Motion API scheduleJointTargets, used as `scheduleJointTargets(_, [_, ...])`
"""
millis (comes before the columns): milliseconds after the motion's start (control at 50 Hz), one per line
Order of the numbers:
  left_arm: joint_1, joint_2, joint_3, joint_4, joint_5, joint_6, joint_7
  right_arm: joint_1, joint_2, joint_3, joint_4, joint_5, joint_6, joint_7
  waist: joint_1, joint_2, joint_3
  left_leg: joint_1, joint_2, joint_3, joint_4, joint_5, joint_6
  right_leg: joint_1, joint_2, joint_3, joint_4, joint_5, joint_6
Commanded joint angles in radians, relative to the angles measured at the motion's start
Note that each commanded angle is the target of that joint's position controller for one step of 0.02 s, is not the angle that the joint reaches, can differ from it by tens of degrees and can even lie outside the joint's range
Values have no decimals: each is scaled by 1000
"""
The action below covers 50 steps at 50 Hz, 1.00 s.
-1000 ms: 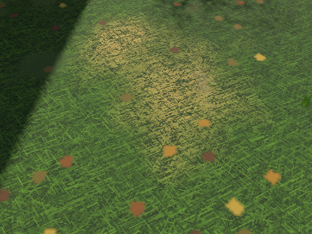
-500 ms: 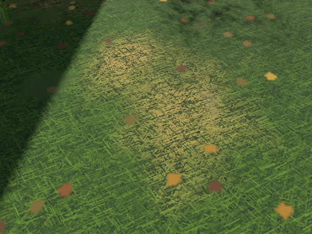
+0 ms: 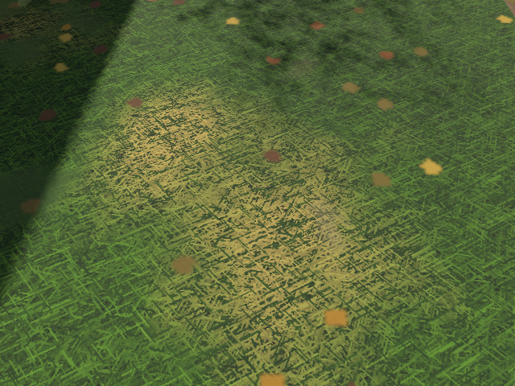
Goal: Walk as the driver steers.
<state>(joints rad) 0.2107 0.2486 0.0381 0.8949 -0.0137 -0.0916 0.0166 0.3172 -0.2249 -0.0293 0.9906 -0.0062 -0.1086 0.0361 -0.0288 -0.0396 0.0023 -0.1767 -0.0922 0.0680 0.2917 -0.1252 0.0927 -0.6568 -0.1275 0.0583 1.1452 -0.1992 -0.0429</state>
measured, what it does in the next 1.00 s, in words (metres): walks ahead, turning right: right foot, then left foot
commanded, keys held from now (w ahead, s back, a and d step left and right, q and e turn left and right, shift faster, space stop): w+e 0.70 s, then w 0.30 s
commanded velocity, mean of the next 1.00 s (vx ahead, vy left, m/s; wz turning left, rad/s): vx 0.50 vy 0.00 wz -0.39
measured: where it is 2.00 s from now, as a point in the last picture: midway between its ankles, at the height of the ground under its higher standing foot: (370, 242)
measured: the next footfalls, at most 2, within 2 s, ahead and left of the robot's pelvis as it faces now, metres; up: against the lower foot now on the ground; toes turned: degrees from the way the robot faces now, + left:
right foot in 0.34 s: +0.35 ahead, -0.18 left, +0.00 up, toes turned -10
left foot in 0.82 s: +0.67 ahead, -0.08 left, +0.00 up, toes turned -25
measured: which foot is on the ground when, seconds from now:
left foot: down 0.00-0.32, up 0.34-0.80, down 0.82-1.00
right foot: up 0.00-0.32, down 0.34-0.84, up 0.86-1.00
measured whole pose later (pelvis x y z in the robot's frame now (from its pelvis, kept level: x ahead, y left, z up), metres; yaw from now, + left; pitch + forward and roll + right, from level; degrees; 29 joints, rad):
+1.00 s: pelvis +0.57 -0.13 +0.00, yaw -25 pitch +2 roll +1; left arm 0.29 0.27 0.05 0.76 -0.01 -0.06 0.00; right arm 0.24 -0.26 -0.05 0.81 0.00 -0.11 0.03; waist -0.01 -0.04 0.00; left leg -0.28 -0.06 0.02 0.41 -0.16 0.05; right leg -0.49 -0.02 0.07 1.14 -0.34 -0.04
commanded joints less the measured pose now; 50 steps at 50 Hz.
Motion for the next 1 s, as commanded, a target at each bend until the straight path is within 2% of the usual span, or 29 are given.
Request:
scheduleJointTargets(20, [53,45,14,-34,8,7,6,-46,-134,-22,-53,-3,-20,-20,50,83,50,-92,287,-193,-210,67,166,-35,-45,6,-118,156,26])
scheduleJointTargets(120, [-120,27,6,-85,-4,-1,-16,35,-163,-26,-28,6,-10,-38,-17,78,53,49,292,-97,-202,103,112,-43,-4,-28,-406,325,16])
scheduleJointTargets(180, [-200,24,1,-125,-11,1,-36,79,-168,-29,-6,10,1,-40,-49,75,82,170,330,-64,-178,104,102,-86,15,-31,-484,285,2])
scheduleJointTargets(240, [-242,30,1,-169,-11,-1,-60,82,-177,-34,0,13,20,-42,-49,77,92,279,369,-39,-111,161,79,-110,29,-50,-526,167,-30])
scheduleJointTargets(280, [-208,52,10,-185,-9,-2,-72,45,-202,-42,-16,16,33,-46,-13,103,58,293,370,0,-3,411,55,-9,72,-107,-542,60,-62])
scheduleJointTargets(300, [-129,77,25,-175,-7,-2,-75,21,-213,-44,-28,15,41,-50,35,117,0,274,355,32,117,608,36,125,118,-149,-553,45,-82])
scheduleJointTargets(320, [35,124,56,-131,-10,-1,-73,11,-200,-39,-41,8,50,-54,112,97,-89,214,309,78,331,719,7,342,175,-171,-592,78,-110])
scheduleJointTargets(340, [225,232,95,-96,-8,4,-58,14,-180,-25,-78,-6,45,-60,179,-15,-205,-39,256,105,668,493,-41,667,35,72,-613,99,-182])
scheduleJointTargets(360, [250,327,110,-99,-8,3,-56,113,-25,25,-116,-26,7,-37,88,-273,-325,-496,34,20,1015,-357,-101,1028,-206,640,-738,-47,-374])
scheduleJointTargets(380, [285,225,85,-103,-3,0,-52,34,-137,1,-119,13,-39,-23,145,-175,-381,-618,60,-168,1125,-409,-71,1084,-218,757,-844,-89,-365])
scheduleJointTargets(400, [230,179,73,-111,4,-3,-45,-64,-182,-12,-157,45,-63,-17,143,-137,-238,-694,111,-168,1118,-323,-44,989,-181,600,-838,7,-307])
scheduleJointTargets(420, [145,154,65,-138,3,-2,-43,-106,-176,-10,-169,35,-70,-23,107,-10,-173,-652,159,-162,1047,-236,-38,840,-140,471,-841,107,-275])
scheduleJointTargets(440, [72,125,55,-165,7,1,-45,-119,-175,-18,-168,15,-65,-31,65,51,-121,-577,189,-155,960,-190,-46,689,-106,380,-861,218,-255])
scheduleJointTargets(460, [38,104,46,-181,16,1,-45,-102,-174,-25,-174,9,-50,-32,27,41,-105,-503,209,-162,911,-171,-54,598,-78,332,-888,273,-248])
scheduleJointTargets(520, [48,134,54,-186,3,-2,-35,-102,-136,-27,-200,-8,-13,-37,-3,25,-57,-461,201,-135,771,-127,-101,472,-39,251,-932,363,-258])
scheduleJointTargets(580, [103,165,65,-178,-4,3,-14,-231,-114,-22,-248,-13,-6,-42,31,7,-14,-468,166,-116,535,53,-134,426,8,192,-942,343,-231])
scheduleJointTargets(640, [146,168,67,-170,-8,10,-6,-335,-95,-16,-283,-3,-12,-37,73,-35,-5,-395,118,-107,320,217,-128,408,43,179,-921,241,-181])
scheduleJointTargets(700, [185,167,69,-156,-13,15,-6,-399,-118,-22,-320,9,-18,-30,95,-52,1,-364,99,-127,237,231,-116,458,15,247,-884,179,-165])
scheduleJointTargets(760, [191,154,66,-148,-8,23,5,-388,-147,-31,-324,7,-34,-15,86,-65,-3,-352,109,-140,185,168,-85,571,-36,304,-812,184,-155])
scheduleJointTargets(800, [175,150,64,-148,-2,33,6,-310,-163,-42,-306,2,-44,-14,45,-84,-28,-245,91,-102,148,99,-48,604,-28,307,-732,325,-138])
scheduleJointTargets(820, [163,128,55,-157,3,35,3,-209,-190,-56,-281,-6,-48,-19,0,-76,-97,-88,101,-100,136,106,-14,588,25,274,-613,431,-115])
scheduleJointTargets(840, [147,98,38,-178,17,33,-1,-47,-238,-70,-263,-15,-48,-25,-72,-6,-231,172,239,-236,175,123,53,460,83,212,-361,318,-81])
scheduleJointTargets(860, [305,35,19,-173,-11,19,-7,93,-314,-98,-218,-18,-33,-23,-39,302,-365,548,443,-655,127,-57,228,79,230,108,-13,-106,1])
scheduleJointTargets(880, [315,89,22,-157,-22,10,-6,103,-238,-81,-209,13,-29,-13,-48,306,-323,545,488,-852,17,-271,228,-78,206,152,120,-370,0])
scheduleJointTargets(900, [200,156,38,-170,-27,9,-8,40,-179,-65,-222,22,-25,-14,-59,183,-167,408,456,-730,-2,-336,179,-137,158,158,169,-291,-4])
scheduleJointTargets(920, [117,156,37,-191,-15,9,-7,-33,-161,-55,-240,14,-17,-15,-37,89,-83,263,417,-601,-21,-259,149,-113,110,106,143,-210,-4])
scheduleJointTargets(940, [69,143,38,-206,3,6,-8,-73,-143,-47,-241,8,-12,-13,-15,67,-20,146,377,-519,-54,-162,145,-93,76,77,78,-156,-1])
scheduleJointTargets(960, [71,129,40,-209,9,7,-10,-90,-129,-40,-241,-2,-14,-12,13,92,-9,78,342,-458,-77,-86,133,-43,42,66,28,-119,-1])
scheduleJointTargets(1000, [98,91,33,-202,5,13,-12,-82,-128,-39,-227,1,-17,-9,30,129,-18,23,302,-369,-112,22,138,9,27,30,-32,-91,8])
